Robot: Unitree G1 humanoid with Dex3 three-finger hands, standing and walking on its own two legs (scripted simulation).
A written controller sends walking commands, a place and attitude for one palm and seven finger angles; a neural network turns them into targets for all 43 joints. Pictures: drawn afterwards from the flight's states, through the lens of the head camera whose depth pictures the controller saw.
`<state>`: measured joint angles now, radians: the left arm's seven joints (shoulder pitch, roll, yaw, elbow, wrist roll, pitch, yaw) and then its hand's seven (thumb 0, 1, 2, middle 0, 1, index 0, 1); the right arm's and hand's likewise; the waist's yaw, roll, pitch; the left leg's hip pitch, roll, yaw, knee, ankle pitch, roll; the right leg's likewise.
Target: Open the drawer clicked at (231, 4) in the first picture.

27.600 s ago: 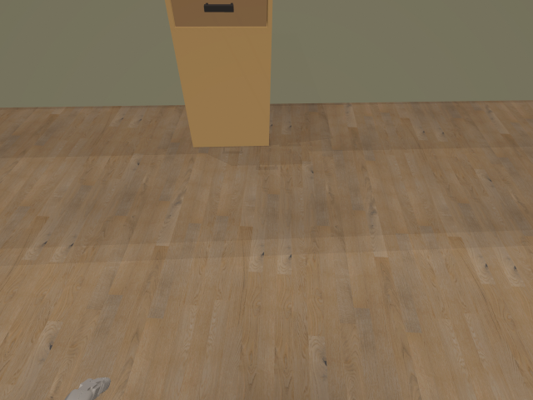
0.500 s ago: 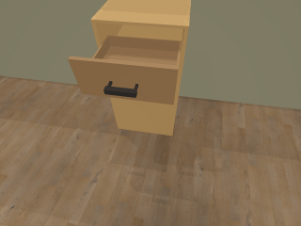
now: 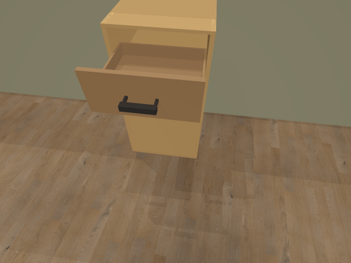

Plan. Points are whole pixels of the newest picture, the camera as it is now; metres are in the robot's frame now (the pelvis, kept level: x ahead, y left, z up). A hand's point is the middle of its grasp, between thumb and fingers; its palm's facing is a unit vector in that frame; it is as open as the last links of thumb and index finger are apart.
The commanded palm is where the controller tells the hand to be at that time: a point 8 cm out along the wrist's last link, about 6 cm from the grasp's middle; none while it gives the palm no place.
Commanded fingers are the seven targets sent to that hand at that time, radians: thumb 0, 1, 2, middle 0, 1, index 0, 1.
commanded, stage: look to check the result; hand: left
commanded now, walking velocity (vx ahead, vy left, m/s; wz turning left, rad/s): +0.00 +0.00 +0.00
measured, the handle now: (139, 104) +0.58 +0.15 +0.00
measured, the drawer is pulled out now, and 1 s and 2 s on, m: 0.30 0.30 0.30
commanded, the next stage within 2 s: stand and wait in 0.52 s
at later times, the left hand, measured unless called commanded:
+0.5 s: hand out of the picture +0.01 +0.16 -0.18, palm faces +0.03 -0.98 -0.19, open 7.3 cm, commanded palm none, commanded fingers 0.00 0.90 0.90 -0.20 -0.30 -0.20 -0.30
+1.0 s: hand out of the picture +0.04 +0.16 -0.17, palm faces +0.03 -0.98 -0.22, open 7.3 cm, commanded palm none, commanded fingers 0.00 0.90 0.90 -0.20 -0.30 -0.20 -0.30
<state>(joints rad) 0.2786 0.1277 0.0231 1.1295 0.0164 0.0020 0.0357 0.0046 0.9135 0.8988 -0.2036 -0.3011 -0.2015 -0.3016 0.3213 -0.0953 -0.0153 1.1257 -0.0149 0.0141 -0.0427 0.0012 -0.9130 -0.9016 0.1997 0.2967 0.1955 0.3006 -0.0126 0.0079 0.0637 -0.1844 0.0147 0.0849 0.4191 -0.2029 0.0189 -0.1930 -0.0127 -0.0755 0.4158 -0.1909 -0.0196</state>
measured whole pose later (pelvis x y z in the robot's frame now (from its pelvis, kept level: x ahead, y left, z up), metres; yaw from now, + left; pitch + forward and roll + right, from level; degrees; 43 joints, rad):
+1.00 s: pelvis +0.03 -0.02 +0.00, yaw +0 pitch -1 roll +0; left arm 0.23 0.14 0.03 1.13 0.01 -0.01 0.04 0.00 0.91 0.90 -0.20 -0.30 -0.20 -0.30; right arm 0.25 -0.13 -0.02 1.14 -0.01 0.01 -0.05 0.00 -0.92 -0.90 0.20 0.30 0.20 0.30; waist -0.01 0.02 0.08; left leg -0.13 0.03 0.07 0.38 -0.22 -0.01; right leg -0.15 0.01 -0.09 0.39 -0.22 -0.04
